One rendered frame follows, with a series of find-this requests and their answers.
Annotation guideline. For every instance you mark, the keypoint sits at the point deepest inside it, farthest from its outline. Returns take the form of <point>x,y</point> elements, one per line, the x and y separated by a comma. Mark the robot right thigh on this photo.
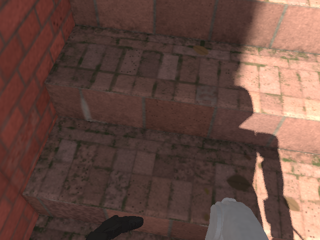
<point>232,220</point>

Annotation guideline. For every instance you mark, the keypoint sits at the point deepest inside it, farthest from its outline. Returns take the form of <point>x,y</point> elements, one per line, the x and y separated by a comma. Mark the robot left hand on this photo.
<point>114,226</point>

